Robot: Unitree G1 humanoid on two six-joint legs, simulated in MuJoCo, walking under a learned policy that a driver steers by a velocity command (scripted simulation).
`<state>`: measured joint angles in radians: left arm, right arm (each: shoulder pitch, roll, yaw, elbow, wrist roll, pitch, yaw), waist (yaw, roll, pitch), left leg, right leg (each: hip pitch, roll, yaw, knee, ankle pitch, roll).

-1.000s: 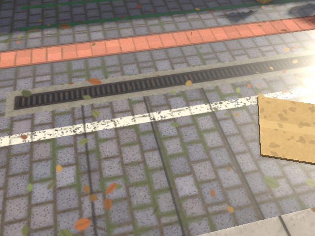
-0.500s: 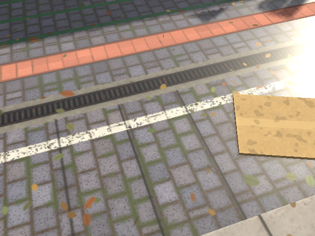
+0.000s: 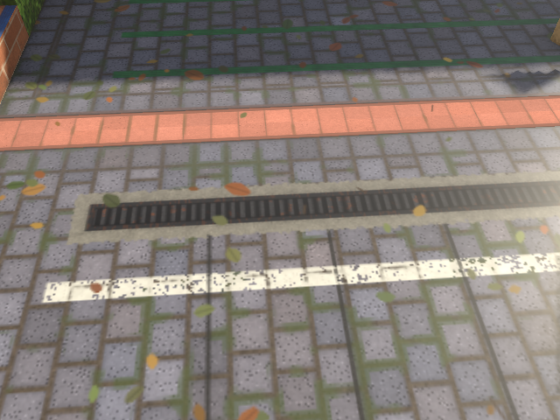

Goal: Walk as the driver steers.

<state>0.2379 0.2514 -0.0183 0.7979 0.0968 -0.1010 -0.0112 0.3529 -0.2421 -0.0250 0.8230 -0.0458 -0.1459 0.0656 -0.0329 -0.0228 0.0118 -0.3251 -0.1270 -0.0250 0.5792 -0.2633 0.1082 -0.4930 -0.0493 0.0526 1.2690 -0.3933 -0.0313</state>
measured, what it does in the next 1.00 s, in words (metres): goes down: right foot 0.15 m lower, then left foot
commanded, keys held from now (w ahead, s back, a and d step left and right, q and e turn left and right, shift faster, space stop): w+q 0.28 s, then w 0.42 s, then w+e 0.30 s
